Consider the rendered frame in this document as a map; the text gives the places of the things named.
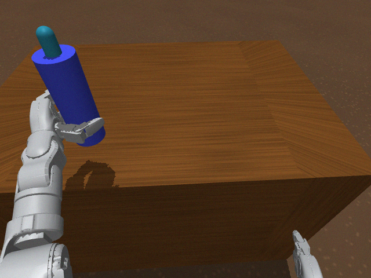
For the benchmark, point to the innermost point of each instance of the left robot arm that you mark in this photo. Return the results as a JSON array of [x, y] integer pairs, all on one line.
[[28, 251]]

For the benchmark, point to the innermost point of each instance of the left robot hand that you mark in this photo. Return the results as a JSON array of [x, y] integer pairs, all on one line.
[[44, 116]]

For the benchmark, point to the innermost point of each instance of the bottle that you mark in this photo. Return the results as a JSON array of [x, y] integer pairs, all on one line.
[[62, 73]]

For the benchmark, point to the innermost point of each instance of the right robot hand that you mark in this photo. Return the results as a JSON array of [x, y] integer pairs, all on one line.
[[306, 265]]

